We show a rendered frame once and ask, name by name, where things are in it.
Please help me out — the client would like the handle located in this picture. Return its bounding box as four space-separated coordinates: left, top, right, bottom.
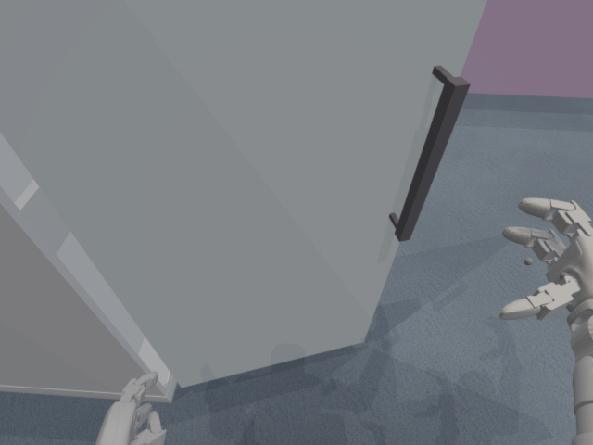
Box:
389 66 470 242

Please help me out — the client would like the robot right forearm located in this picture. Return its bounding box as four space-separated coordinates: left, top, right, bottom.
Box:
567 299 593 445

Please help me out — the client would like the left robot hand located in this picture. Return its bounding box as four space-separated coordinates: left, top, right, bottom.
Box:
95 371 167 445

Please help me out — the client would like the right robot hand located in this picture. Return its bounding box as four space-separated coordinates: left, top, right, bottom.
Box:
499 198 593 321

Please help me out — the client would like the fridge door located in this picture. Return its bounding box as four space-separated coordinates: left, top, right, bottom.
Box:
0 0 487 388

